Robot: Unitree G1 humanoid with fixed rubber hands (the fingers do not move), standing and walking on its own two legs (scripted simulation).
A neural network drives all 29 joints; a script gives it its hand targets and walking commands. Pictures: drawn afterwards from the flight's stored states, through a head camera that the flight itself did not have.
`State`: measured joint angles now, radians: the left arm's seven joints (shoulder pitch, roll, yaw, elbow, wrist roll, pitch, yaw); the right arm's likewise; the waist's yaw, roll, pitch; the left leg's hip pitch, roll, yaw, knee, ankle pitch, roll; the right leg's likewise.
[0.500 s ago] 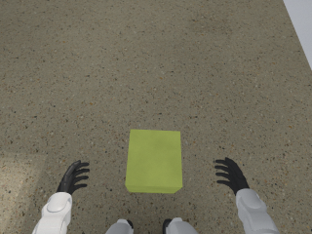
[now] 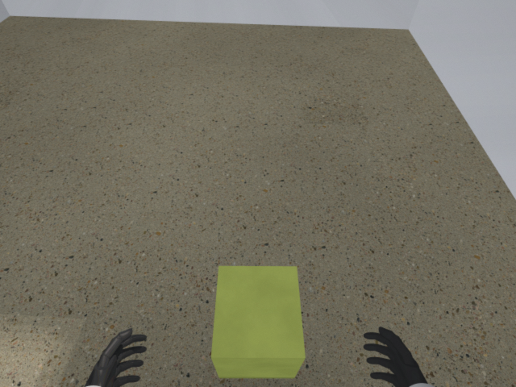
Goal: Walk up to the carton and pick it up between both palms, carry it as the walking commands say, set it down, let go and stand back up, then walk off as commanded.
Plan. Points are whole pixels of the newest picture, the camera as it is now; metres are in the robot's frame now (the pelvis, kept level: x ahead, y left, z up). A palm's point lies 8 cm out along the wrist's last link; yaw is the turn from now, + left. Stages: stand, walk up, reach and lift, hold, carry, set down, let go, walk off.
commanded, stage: let go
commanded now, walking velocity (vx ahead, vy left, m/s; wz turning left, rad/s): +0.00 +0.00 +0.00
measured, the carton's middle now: (257, 323) +0.42 -0.02 -0.63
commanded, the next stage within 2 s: stand in 0.14 s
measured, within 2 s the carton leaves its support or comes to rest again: neither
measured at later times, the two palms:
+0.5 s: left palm out of the picture +0.10 +0.23 -0.12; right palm out of the picture +0.07 -0.27 -0.13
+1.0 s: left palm out of the picture +0.00 +0.19 -0.16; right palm out of the picture -0.04 -0.23 -0.16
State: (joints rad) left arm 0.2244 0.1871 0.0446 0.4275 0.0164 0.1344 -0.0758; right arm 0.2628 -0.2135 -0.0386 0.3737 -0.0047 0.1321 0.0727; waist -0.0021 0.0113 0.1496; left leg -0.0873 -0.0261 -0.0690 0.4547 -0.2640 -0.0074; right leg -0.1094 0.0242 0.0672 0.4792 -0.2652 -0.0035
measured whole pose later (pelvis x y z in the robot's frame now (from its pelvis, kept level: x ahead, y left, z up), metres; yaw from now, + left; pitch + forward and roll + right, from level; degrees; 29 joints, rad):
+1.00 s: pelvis +0.03 -0.02 -0.01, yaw -3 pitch +1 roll +0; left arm 0.50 0.14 -0.02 1.03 0.02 -0.03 0.03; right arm 0.50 -0.13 -0.02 1.09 -0.03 -0.02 -0.03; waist -0.02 -0.01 -0.22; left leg -0.23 0.02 -0.04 0.56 -0.35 -0.03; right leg -0.27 0.08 0.09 0.58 -0.33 -0.04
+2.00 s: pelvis -0.03 +0.02 -0.01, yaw -4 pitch -1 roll +1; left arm 0.48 0.10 -0.02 1.12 0.03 0.01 0.04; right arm 0.42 -0.11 -0.02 1.15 -0.01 0.02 -0.03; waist -0.01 0.00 -0.10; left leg -0.26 -0.02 0.01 0.52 -0.24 0.01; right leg -0.30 0.03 0.14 0.54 -0.22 0.02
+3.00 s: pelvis +0.00 +0.03 +0.00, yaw -9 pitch -2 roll +0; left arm 0.37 0.09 0.00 1.15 0.01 0.00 0.04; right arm 0.36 -0.05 0.00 1.20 -0.01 -0.02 -0.04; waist 0.00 -0.01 0.00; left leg -0.14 -0.02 0.05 0.43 -0.26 0.03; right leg -0.18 0.00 0.05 0.46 -0.24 0.01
